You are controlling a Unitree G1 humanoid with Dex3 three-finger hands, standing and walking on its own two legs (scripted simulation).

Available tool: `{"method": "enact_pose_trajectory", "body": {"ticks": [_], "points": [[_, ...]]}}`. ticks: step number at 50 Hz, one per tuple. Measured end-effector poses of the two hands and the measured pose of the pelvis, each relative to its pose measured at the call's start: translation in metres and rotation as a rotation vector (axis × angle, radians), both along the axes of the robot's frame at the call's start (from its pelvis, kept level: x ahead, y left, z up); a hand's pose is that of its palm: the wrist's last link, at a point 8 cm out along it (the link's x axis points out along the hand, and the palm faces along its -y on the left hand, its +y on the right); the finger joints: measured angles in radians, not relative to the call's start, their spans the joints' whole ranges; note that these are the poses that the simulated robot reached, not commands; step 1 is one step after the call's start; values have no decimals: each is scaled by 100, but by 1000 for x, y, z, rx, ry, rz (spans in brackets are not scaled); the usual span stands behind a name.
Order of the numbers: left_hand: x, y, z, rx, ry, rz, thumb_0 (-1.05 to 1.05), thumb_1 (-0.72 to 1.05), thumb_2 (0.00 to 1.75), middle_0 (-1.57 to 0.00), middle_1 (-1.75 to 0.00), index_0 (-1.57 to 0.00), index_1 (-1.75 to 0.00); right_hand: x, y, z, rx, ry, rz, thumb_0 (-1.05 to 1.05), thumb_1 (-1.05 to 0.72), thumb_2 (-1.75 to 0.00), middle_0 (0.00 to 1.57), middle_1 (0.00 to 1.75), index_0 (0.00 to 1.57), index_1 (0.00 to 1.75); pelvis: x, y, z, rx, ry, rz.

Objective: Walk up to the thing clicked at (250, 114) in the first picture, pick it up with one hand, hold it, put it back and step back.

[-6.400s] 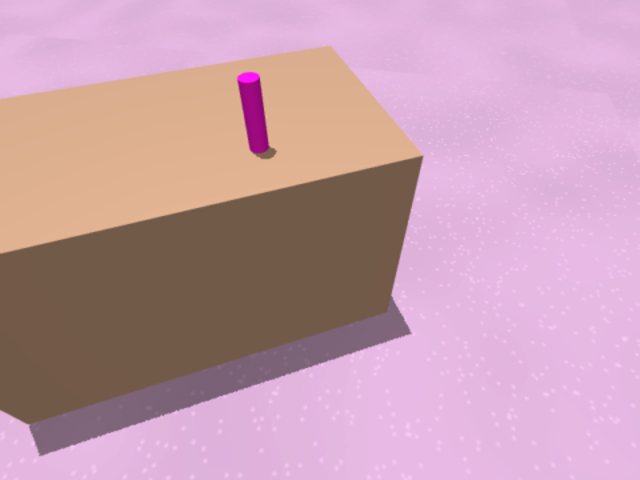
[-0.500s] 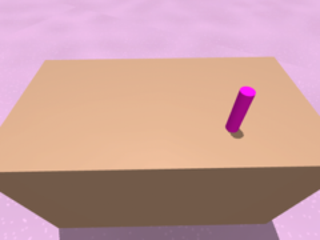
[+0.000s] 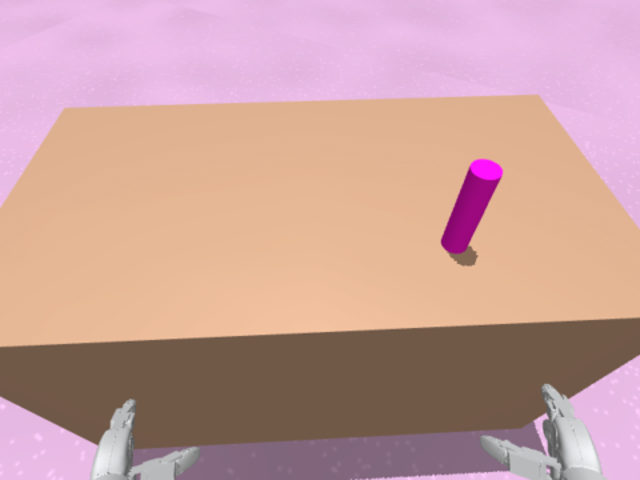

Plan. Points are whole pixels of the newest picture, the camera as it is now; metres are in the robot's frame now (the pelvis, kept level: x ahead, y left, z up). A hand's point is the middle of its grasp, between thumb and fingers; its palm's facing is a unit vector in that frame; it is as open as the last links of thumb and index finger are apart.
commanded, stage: rise first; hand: right
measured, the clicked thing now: (468, 210) +0.51 -0.22 +0.01
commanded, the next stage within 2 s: go down in 1.40 s
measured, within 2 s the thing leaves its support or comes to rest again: neither
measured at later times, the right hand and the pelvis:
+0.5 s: hand (553, 421) +0.20 -0.24 +0.00, palm faces +0.23 +0.92 -0.32, open 17.3 cm; pelvis +0.02 -0.01 +0.00, yaw +0 degrees
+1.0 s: hand (584, 430) +0.17 -0.24 +0.05, palm faces +0.26 +0.90 -0.36, open 17.4 cm; pelvis +0.00 +0.00 +0.00, yaw -1 degrees
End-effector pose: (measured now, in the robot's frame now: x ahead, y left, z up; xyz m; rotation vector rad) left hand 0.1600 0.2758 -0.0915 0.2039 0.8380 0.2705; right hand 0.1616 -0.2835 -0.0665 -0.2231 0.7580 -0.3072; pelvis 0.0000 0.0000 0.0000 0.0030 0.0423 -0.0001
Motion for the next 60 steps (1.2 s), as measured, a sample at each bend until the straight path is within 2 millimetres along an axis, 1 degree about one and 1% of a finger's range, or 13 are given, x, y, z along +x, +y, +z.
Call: {"method": "enact_pose_trajectory", "body": {"ticks": [3,7,12,17,21,26,31,36,42,46,52,60], "points": [[1,-9,3,-16,-25,-12,0,17,24,-6,-6,-6,-6,-2,-3,12,-10,-43,1,1,-17,-26,7,7,7,7,7,-1,1,5,-5,-5],[2,-21,5,-33,-47,-25,0,-4,15,-6,-5,-6,-5,-4,-4,25,-25,-84,3,1,3,-17,6,6,7,6,13,-3,0,7,-19,-8],[5,-28,12,-26,-85,-47,0,-28,8,-7,-5,-7,-5,-2,-4,41,-45,-151,16,0,26,-11,5,6,6,6,16,-6,0,6,-35,-11],[10,-28,19,-13,-123,-56,-1,-42,5,-7,-6,-7,-5,5,-4,62,-68,-239,35,0,40,-7,5,6,6,6,17,-7,0,6,-50,-10],[8,-27,16,-20,-115,-53,-1,-47,4,-7,-6,-7,-5,7,-2,76,-77,-299,59,0,47,-6,5,6,6,6,18,-8,0,7,-56,-9],[-1,-25,9,-37,-80,-37,-1,-50,3,-7,-5,-7,-5,3,-2,91,-97,-346,79,0,52,-5,5,6,6,6,15,-8,-1,7,-65,-8],[-4,-21,10,-27,-91,-40,-1,-52,3,-7,-5,-7,-5,-3,-4,105,-128,-393,88,-1,53,-5,5,6,6,6,10,-7,-1,6,-75,-10],[-4,-22,14,-24,-114,-52,-1,-53,4,-7,-5,-6,-5,-9,-1,115,-142,-440,99,-1,53,-5,5,6,6,6,6,-5,-1,3,-79,-14],[-6,-17,16,-15,-134,-42,-1,-54,4,-7,-5,-6,-5,-16,-3,125,-162,-478,96,-1,52,-4,5,6,6,6,2,-4,-1,2,-87,-17],[-9,-18,14,-22,-133,-48,-1,-54,4,-7,-5,-6,-5,-19,-1,132,-174,-505,104,-1,52,-4,5,6,6,6,-1,-4,-1,1,-89,-18],[-13,-22,10,-40,-129,-50,-1,-55,5,-7,-5,-6,-6,-20,1,140,-192,-535,123,-1,51,-5,5,6,6,6,-4,-2,-1,-1,-92,-20],[-15,-18,10,-37,-137,-49,-1,-55,6,-7,-5,-6,-6,-20,0,148,-218,-564,129,-1,51,-5,5,6,6,6,-6,-1,-1,-3,-93,-20]]}}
